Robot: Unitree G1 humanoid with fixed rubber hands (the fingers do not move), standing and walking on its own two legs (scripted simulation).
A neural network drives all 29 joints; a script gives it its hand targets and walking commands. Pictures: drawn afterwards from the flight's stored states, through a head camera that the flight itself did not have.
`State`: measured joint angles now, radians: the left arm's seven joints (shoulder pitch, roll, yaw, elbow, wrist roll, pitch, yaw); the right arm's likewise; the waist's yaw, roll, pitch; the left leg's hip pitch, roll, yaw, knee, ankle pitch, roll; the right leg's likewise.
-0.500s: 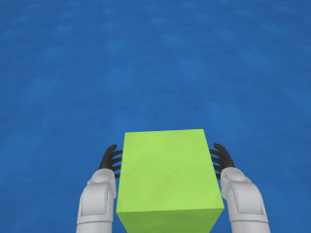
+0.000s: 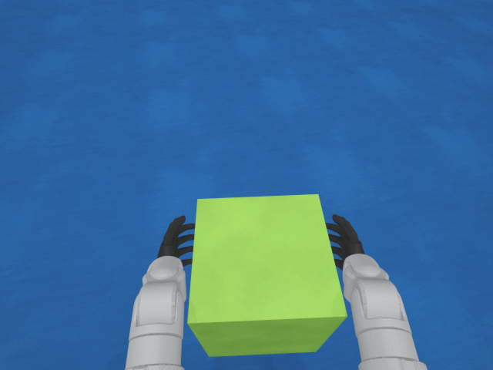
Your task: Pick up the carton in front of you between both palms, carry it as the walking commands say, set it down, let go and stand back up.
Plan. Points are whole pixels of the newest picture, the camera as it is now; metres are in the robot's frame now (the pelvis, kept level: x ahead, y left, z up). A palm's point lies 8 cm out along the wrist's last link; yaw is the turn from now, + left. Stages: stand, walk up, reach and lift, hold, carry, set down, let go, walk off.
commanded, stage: set down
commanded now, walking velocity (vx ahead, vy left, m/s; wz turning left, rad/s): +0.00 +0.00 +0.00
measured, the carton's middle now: (260, 280) +0.28 +0.00 -0.05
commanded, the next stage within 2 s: none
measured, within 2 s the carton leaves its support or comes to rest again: neither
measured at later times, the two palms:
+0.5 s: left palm (185, 281) +0.33 +0.16 -0.17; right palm (319, 276) +0.34 -0.14 -0.16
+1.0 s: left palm (192, 287) +0.37 +0.16 -0.30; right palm (304, 280) +0.39 -0.14 -0.29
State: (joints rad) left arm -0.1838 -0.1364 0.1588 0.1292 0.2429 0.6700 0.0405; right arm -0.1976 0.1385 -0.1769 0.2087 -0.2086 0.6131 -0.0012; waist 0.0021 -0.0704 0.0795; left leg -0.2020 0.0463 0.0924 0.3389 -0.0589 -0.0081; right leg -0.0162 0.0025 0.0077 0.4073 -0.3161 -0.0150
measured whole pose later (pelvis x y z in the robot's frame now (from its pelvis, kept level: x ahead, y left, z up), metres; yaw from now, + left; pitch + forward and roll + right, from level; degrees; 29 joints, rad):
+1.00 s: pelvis -0.07 +0.01 -0.21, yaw -5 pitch +44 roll -3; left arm -0.81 -0.11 0.47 0.54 0.29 0.26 0.06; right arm -0.89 0.02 -0.43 0.72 -0.19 0.21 0.01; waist 0.03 -0.06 -0.20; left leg -1.89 0.03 -0.05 1.42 -0.30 -0.02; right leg -1.70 0.08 0.01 1.57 -0.63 0.01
